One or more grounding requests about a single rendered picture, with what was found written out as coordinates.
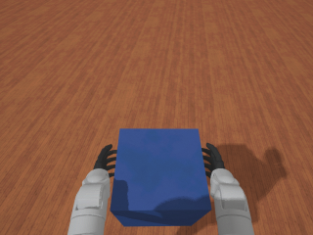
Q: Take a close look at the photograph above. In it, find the right robot hand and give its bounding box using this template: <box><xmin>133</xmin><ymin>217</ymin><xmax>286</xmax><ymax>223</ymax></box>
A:
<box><xmin>201</xmin><ymin>143</ymin><xmax>225</xmax><ymax>178</ymax></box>

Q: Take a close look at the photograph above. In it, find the robot left forearm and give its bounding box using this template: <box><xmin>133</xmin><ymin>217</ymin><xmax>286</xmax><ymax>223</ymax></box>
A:
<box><xmin>67</xmin><ymin>168</ymin><xmax>111</xmax><ymax>235</ymax></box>

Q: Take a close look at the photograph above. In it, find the carton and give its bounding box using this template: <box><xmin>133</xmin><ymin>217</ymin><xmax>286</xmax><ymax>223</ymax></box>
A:
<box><xmin>110</xmin><ymin>128</ymin><xmax>212</xmax><ymax>227</ymax></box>

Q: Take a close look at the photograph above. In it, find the robot right forearm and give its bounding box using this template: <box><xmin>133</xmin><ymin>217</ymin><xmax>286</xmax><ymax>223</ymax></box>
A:
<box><xmin>209</xmin><ymin>168</ymin><xmax>254</xmax><ymax>235</ymax></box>

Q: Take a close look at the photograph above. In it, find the left robot hand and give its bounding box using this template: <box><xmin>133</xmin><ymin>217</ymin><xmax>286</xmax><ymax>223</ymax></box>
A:
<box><xmin>93</xmin><ymin>144</ymin><xmax>117</xmax><ymax>177</ymax></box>

